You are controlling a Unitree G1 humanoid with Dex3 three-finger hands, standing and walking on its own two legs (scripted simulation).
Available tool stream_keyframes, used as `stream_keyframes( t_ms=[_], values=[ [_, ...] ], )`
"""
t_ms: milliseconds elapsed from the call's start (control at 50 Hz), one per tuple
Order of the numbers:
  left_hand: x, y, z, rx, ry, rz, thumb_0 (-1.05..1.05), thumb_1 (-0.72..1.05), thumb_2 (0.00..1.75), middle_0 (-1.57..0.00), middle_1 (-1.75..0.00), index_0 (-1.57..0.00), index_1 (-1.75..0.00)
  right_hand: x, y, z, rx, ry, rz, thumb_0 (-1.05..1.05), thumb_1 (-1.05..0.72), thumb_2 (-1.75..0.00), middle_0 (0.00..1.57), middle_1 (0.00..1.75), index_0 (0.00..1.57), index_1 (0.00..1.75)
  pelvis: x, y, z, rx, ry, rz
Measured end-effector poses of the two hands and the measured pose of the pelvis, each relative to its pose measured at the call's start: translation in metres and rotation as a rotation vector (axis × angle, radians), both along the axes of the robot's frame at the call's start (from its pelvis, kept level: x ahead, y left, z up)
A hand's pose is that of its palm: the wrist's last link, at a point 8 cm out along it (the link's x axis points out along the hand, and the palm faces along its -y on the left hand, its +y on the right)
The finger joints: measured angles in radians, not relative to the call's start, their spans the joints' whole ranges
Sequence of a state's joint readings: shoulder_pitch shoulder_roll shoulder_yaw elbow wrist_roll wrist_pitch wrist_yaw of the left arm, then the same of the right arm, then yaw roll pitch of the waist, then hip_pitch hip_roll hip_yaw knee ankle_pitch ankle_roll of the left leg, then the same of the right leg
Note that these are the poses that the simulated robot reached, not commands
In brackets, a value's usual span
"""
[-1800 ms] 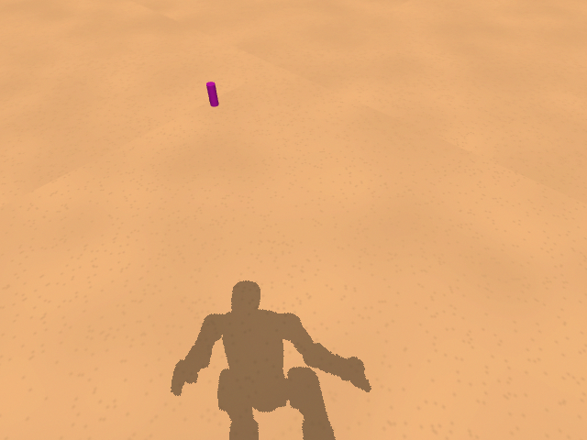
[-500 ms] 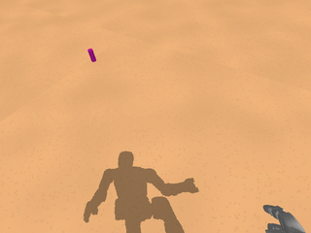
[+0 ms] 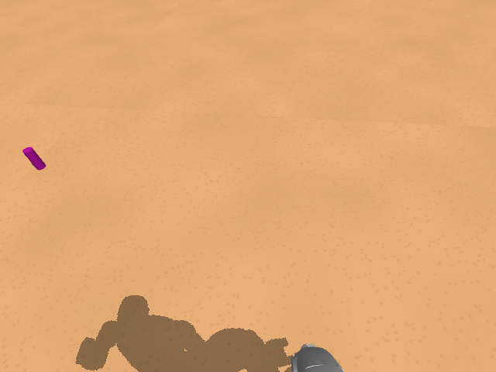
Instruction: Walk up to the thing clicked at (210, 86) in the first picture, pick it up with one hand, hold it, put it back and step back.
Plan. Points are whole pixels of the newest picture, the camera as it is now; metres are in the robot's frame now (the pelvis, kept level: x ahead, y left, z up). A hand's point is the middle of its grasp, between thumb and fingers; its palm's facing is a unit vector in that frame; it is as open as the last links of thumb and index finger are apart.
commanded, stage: walk up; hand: left
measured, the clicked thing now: (34, 158) +1.56 +1.16 -0.70
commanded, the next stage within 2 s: none
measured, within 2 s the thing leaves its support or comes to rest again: neither
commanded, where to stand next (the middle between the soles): +1.13 +1.34 m, yaw -52 degrees
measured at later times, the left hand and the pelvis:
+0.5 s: hand (33, 297) +0.39 +0.48 -0.18, palm faces -0.26 -0.79 -0.55, open 7.3 cm; pelvis +0.27 +0.17 -0.05, yaw -14 degrees
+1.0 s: hand (10, 202) +0.64 +0.59 -0.12, palm faces -0.33 -0.71 -0.62, open 7.3 cm; pelvis +0.47 +0.30 -0.03, yaw -23 degrees
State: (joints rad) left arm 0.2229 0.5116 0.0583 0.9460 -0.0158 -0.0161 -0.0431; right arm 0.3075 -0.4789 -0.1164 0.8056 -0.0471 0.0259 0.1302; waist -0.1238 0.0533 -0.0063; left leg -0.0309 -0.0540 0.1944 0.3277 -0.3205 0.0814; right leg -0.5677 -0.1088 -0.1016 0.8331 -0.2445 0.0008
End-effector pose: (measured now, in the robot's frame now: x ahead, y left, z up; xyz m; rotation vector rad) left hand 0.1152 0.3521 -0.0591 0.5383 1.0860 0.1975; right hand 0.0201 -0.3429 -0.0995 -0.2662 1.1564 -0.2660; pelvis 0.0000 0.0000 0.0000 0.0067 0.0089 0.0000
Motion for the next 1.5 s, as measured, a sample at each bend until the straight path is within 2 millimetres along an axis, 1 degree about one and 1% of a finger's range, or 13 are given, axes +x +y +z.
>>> stream_keyframes(
  t_ms=[80,160,300,440,520,740,840,980,1120,1180,1320,1420,1500],
  values=[
    [0.087,-0.001,-0.005,0.008,-0.048,-0.091,0.0,0.91,0.9,-0.2,-0.3,-0.2,-0.3,0.008,0.014,-0.017,0.0,0.038,-0.077,0.01,-0.91,-0.9,0.2,0.3,0.2,0.3,0.045,0.016,-0.013,0.005,0.001,-0.048],
    [0.157,-0.005,-0.019,-0.005,-0.155,-0.14,0.0,0.91,0.9,-0.2,-0.3,-0.2,-0.3,0.042,0.033,-0.038,-0.002,0.091,-0.087,0.01,-0.91,-0.9,0.2,0.3,0.2,0.3,0.086,0.026,-0.03,-0.047,-0.007,-0.076],
    [0.177,0.03,-0.035,-0.014,-0.105,-0.098,0.0,0.9,0.89,-0.21,-0.31,-0.21,-0.3,0.186,0.076,-0.018,-0.008,-0.078,0.041,0.02,-0.91,-0.9,0.2,0.3,0.2,0.3,0.153,0.069,-0.025,-0.073,-0.026,-0.119],
    [0.23,0.121,-0.062,0.026,0.054,-0.132,0.0,0.9,0.89,-0.21,-0.31,-0.21,-0.3,0.3,0.129,0.001,-0.052,-0.266,0.025,0.01,-0.91,-0.9,0.2,0.3,0.2,0.3,0.238,0.147,-0.043,-0.053,-0.013,-0.21],
    [0.292,0.166,-0.074,0.081,0.084,-0.129,0.01,0.9,0.89,-0.21,-0.31,-0.21,-0.3,0.304,0.17,-0.011,-0.072,-0.224,-0.068,0.0,-0.91,-0.9,0.2,0.3,0.2,0.3,0.275,0.178,-0.05,-0.023,-0.004,-0.248],
    [0.437,0.174,-0.033,0.079,0.05,-0.287,0.0,0.91,0.9,-0.2,-0.3,-0.21,-0.3,0.267,0.249,-0.037,0.029,0.055,-0.298,0.01,-0.91,-0.9,0.2,0.3,0.2,0.3,0.369,0.222,-0.024,0.008,0.002,-0.325],
    [0.475,0.2,-0.024,0.118,-0.023,-0.267,0.0,0.9,0.89,-0.21,-0.31,-0.21,-0.3,0.307,0.269,-0.057,0.053,0.081,-0.292,0.01,-0.91,-0.9,0.2,0.3,0.2,0.3,0.404,0.244,-0.032,-0.045,-0.012,-0.343],
    [0.521,0.254,-0.009,0.145,-0.006,-0.273,0.0,0.9,0.89,-0.21,-0.31,-0.21,-0.3,0.402,0.298,-0.045,0.058,-0.04,-0.258,0.01,-0.91,-0.9,0.2,0.3,0.2,0.3,0.459,0.292,-0.025,-0.048,-0.011,-0.386],
    [0.603,0.333,-0.034,0.163,0.025,-0.317,0.0,0.9,0.89,-0.21,-0.31,-0.21,-0.3,0.473,0.342,-0.033,-0.046,-0.093,-0.273,0.01,-0.91,-0.9,0.2,0.3,0.2,0.3,0.527,0.361,-0.044,-0.035,0.01,-0.432],
    [0.641,0.348,-0.046,0.166,0.051,-0.317,0.0,0.9,0.9,-0.21,-0.31,-0.21,-0.3,0.482,0.374,-0.027,-0.067,-0.086,-0.308,0.01,-0.91,-0.9,0.2,0.3,0.2,0.3,0.549,0.384,-0.042,-0.036,0.012,-0.464],
    [0.719,0.328,-0.048,0.061,0.063,-0.441,0.0,0.91,0.9,-0.2,-0.3,-0.2,-0.3,0.472,0.446,-0.017,-0.036,0.019,-0.433,0.01,-0.91,-0.9,0.2,0.3,0.2,0.3,0.597,0.417,-0.021,-0.021,0.008,-0.509],
    [0.763,0.319,-0.047,0.035,0.009,-0.525,0.0,0.9,0.9,-0.21,-0.31,-0.21,-0.3,0.477,0.477,-0.035,-0.013,0.052,-0.494,0.01,-0.91,-0.9,0.2,0.3,0.2,0.3,0.63,0.437,-0.03,-0.011,-0.002,-0.537],
    [0.784,0.344,-0.046,0.053,-0.059,-0.513,0.0,0.9,0.89,-0.21,-0.31,-0.21,-0.3,0.506,0.496,-0.053,0.0,0.052,-0.477,0.01,-0.91,-0.9,0.2,0.3,0.2,0.3,0.649,0.46,-0.041,-0.063,-0.017,-0.536]
  ],
)
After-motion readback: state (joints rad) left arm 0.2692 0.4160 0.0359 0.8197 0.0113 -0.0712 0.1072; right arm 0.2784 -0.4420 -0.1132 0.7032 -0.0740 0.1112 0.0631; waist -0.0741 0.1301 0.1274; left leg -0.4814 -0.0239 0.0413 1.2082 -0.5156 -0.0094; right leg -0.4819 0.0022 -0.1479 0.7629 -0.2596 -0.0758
